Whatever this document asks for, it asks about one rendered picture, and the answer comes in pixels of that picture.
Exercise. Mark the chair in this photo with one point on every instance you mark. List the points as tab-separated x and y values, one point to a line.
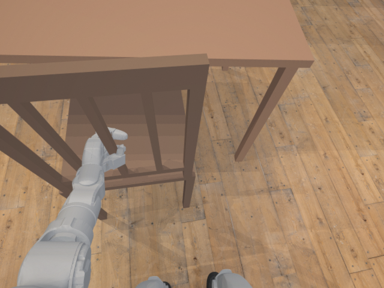
139	96

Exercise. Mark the robot left shin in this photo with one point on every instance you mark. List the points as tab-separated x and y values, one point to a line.
154	278

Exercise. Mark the left robot hand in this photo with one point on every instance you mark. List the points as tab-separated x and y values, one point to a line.
95	152

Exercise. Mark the table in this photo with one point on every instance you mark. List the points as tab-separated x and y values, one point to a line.
233	33

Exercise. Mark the right robot foot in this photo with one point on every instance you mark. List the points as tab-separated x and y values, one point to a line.
211	277

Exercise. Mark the robot left upper arm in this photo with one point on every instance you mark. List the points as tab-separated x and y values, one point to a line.
57	264

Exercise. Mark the left robot forearm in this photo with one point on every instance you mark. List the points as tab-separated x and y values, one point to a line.
79	213

